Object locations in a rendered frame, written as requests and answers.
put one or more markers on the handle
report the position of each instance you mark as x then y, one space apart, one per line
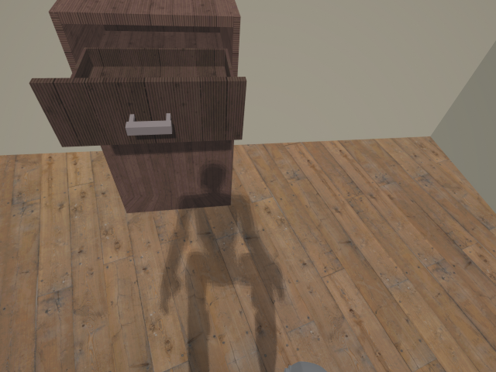
148 127

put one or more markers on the drawer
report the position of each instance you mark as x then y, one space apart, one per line
195 85

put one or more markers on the cabinet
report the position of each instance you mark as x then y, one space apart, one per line
158 176

